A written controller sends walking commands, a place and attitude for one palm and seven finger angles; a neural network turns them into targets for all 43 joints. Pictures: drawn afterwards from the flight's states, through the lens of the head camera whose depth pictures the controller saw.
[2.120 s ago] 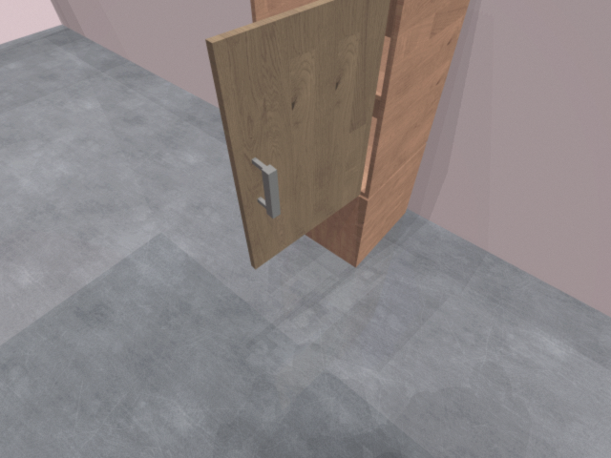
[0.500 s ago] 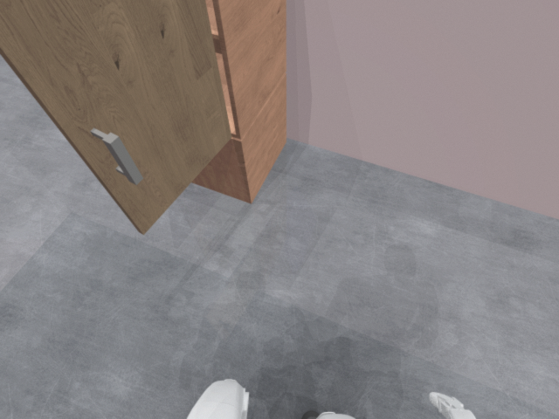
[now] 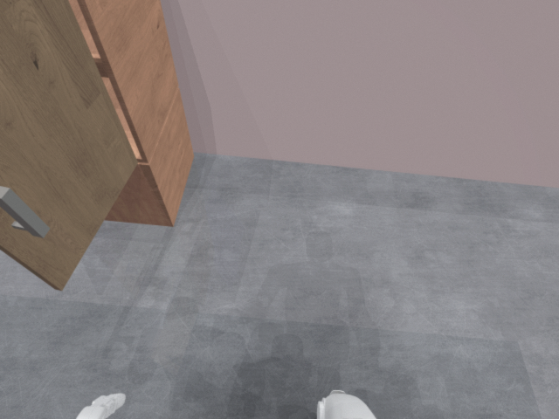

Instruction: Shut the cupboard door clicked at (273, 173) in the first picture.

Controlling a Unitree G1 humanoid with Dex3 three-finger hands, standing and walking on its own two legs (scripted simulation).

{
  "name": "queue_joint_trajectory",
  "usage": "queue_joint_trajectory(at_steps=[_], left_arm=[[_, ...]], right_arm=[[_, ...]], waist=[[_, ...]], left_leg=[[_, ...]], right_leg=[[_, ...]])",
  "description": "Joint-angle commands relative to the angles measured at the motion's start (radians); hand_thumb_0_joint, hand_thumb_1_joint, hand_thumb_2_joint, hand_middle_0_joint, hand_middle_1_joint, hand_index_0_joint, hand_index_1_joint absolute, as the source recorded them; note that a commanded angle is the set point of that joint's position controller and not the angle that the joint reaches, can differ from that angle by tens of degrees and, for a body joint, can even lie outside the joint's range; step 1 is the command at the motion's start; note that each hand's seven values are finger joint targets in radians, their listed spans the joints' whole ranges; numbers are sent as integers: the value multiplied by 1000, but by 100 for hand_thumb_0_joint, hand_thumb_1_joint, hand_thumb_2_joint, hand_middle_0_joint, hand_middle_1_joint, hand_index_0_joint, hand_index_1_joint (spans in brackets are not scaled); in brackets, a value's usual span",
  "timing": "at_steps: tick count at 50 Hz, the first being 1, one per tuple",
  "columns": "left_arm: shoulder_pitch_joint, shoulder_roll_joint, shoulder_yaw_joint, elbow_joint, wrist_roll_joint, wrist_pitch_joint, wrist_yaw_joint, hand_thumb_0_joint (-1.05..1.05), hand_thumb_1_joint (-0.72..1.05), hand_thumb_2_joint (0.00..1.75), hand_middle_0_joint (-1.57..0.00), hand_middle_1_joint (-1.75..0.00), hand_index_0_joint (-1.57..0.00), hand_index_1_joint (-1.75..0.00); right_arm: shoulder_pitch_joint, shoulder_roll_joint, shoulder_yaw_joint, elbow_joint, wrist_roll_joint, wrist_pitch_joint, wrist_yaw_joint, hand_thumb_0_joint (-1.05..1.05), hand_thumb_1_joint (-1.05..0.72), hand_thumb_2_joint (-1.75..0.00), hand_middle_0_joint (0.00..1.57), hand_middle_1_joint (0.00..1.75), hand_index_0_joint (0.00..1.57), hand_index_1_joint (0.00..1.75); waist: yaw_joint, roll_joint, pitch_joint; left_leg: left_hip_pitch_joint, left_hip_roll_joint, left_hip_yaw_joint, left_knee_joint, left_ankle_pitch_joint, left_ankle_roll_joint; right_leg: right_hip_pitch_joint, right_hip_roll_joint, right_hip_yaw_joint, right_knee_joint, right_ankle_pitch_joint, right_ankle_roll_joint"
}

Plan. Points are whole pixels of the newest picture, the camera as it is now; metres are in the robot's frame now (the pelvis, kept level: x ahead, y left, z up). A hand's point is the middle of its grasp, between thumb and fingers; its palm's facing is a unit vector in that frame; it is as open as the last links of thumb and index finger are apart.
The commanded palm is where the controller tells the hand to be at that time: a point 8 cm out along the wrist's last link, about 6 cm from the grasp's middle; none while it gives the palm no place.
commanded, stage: walk around to get in front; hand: left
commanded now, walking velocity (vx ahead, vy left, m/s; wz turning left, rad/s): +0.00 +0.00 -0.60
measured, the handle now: (11, 211) +0.40 +0.50 -0.06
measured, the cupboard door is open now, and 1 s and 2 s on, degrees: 83 83 83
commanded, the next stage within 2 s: none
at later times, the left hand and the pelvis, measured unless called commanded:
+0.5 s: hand (196, 387) +0.17 +0.15 -0.19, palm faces -0.29 -0.94 -0.19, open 7.4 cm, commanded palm none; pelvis +0.02 -0.01 -0.02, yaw -18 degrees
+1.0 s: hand (258, 356) +0.22 +0.05 -0.16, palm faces -0.55 -0.78 -0.29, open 7.4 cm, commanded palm none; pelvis +0.02 -0.06 -0.01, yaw -36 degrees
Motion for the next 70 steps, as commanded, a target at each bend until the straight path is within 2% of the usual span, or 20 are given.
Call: queue_joint_trajectory(at_steps=[1, 4, 6, 8, 21, 22, 24, 26, 30, 40, 41, 43, 45, 50, 59, 63, 64, 65, 66, 70], left_arm=[[-61, 11, -17, -94, -2, -36, -12, 0, 90, 90, -20, -30, -20, -30], [52, 53, -10, -56, -1, -53, -7, 0, 90, 90, -20, -30, -20, -30], [227, 253, 36, 0, 8, -64, 26, 0, 90, 90, -20, -30, -20, -30], [182, 202, 23, -9, -4, -56, 47, 0, 90, 90, -20, -30, -20, -30], [-36, 133, 16, -88, 3, -41, 40, 0, 90, 90, -20, -30, -20, -30], [-54, 105, 9, -94, -4, -36, 37, 0, 90, 90, -20, -30, -20, -30], [-17, 23, -10, -128, -11, -30, 25, 0, 90, 90, -20, -30, -20, -30], [-20, 56, 11, -110, 9, -29, 9, 0, 90, 90, -20, -30, -20, -30], [12, 14, 7, -69, 1, -20, -6, 0, 90, 90, -20, -30, -20, -30], [-14, 4, -13, -71, -1, -45, -5, 0, 90, 90, -20, -30, -20, -30], [62, 33, -6, -50, 1, -49, 0, 0, 90, 90, -20, -30, -20, -30], [228, 223, 37, 6, 6, -61, 30, 0, 90, 90, -20, -30, -20, -30], [179, 157, 29, -1, -4, -60, 55, 0, 90, 90, -20, -30, -20, -30], [47, 105, 10, -54, -2, -66, 54, 0, 90, 90, -20, -30, -20, -30], [98, 117, 24, -44, 7, -63, 51, 0, 90, 90, -20, -30, -20, -30], [27, 112, 24, -58, -5, -54, 51, 0, 90, 90, -20, -30, -20, -30], [35, 66, 16, -65, -11, -51, 50, 0, 90, 90, -20, -30, -20, -30], [70, 19, 5, -84, -23, -48, 38, 0, 90, 90, -20, -30, -20, -30], [48, 40, 7, -91, -10, -48, 34, 0, 90, 90, -20, -30, -20, -30], [47, 39, 18, -64, 7, -34, 10, 0, 90, 90, -20, -30, -20, -30]], right_arm=[[73, -233, -65, -38, -5, -16, -5, 0, -90, -90, 20, 30, 20, 30], [54, -250, -76, -44, 7, -12, 4, 0, -90, -90, 20, 30, 20, 30], [-32, -124, -45, -117, 22, -10, 10, 0, -90, -90, 20, 30, 20, 30], [-44, -140, -43, -104, 26, 5, -1, 0, -90, -90, 20, 30, 20, 30], [94, -113, -50, -31, 24, -5, 2, 0, -90, -90, 20, 30, 20, 30], [147, -140, -53, -15, 23, -15, -3, 0, -90, -90, 20, 30, 20, 30], [167, -298, -78, -36, 2, -28, -10, 0, -90, -90, 20, 30, 20, 30], [74, -246, -56, -65, -10, -32, -18, 0, -90, -90, 20, 30, 20, 30], [26, -183, -40, -75, -7, -32, -20, 0, -90, -90, 20, 30, 20, 30], [120, -233, -77, -21, 0, -14, 2, 0, -90, -90, 20, 30, 20, 30], [90, -230, -79, -32, 7, -13, 5, 0, -90, -90, 20, 30, 20, 30], [-23, -115, -48, -113, 20, -7, 10, 0, -90, -90, 20, 30, 20, 30], [-32, -129, -48, -85, 20, 14, -7, 0, -90, -90, 20, 30, 20, 30], [-19, -108, -54, -48, 14, 25, 13, 0, -90, -90, 20, 30, 20, 30], [-104, -104, -51, -89, 25, 3, 3, 0, -90, -90, 20, 30, 20, 30], [23, -117, -52, -53, 30, -13, -7, 0, -90, -90, 20, 30, 20, 30], [59, -161, -59, -42, 23, -22, -9, 0, -90, -90, 20, 30, 20, 30], [92, -265, -74, -51, 5, -31, -12, 0, -90, -90, 20, 30, 20, 30], [110, -282, -74, -59, 1, -22, -17, 0, -90, -90, 20, 30, 20, 30], [12, -181, -38, -99, -9, -26, -22, 0, -90, -90, 20, 30, 20, 30]], waist=[[-64, 243, -154], [0, 172, -209], [89, -348, -262], [60, -206, -185], [-72, -148, -144], [-102, -80, -161], [-88, 367, -166], [-39, 162, -125], [-14, 200, -133], [-51, 234, -189], [-4, 171, -205], [85, -344, -233], [54, -245, -185], [-20, -122, -152], [10, -129, -165], [-62, -106, -201], [-71, 29, -227], [-68, 315, -250], [-75, 268, -230], [-19, 195, -122]], left_leg=[[143, 200, -58, -33, 612, 130], [61, 170, 4, 161, 561, 49], [-406, -46, 79, 613, -373, -56], [-462, 4, -112, 727, -302, -40], [-20, -90, -53, 117, -10, -43], [105, -58, -77, -19, 52, -35], [127, 388, -556, -253, 66, 140], [-4, 343, -440, -243, 190, 186], [64, 198, -115, -140, 460, 123], [141, 224, 35, 56, 584, 79], [50, 201, 61, 162, 493, 38], [-402, -30, 94, 595, -382, -60], [-447, 18, -97, 717, -296, -49], [-345, -21, -89, 632, -97, -74], [-279, -77, -99, 342, -137, -64], [-10, -87, -90, 3, 73, -45], [135, 22, -183, -126, 161, -16], [258, 302, -468, -172, 363, 106], [184, 415, -508, -164, 492, 207], [71, 235, -213, -129, 610, 141]], right_leg=[[72, 16, -86, -220, -7, -22], [335, 29, -98, -529, 244, -59], [657, -379, 415, -555, 1041, -237], [566, -335, 308, -555, 884, -301], [145, -139, 346, -542, 354, -202], [55, -92, 311, -484, 275, -156], [-117, 87, 53, -40, -217, -44], [-85, 18, 90, 182, -115, -32], [-82, -3, 10, 212, -4, -3], [191, 29, -126, -419, 101, -53], [337, 14, -101, -547, 262, -71], [614, -370, 391, -567, 1028, -255], [520, -326, 333, -581, 840, -300], [367, -190, 222, -597, 677, -243], [398, -187, 369, -551, 730, -272], [268, -119, 359, -453, 663, -187], [148, -33, 299, -368, 466, -134], [-44, 103, 137, -152, -49, -65], [-53, 72, 87, 68, -238, -46], [-83, 5, 49, 244, -74, -9]])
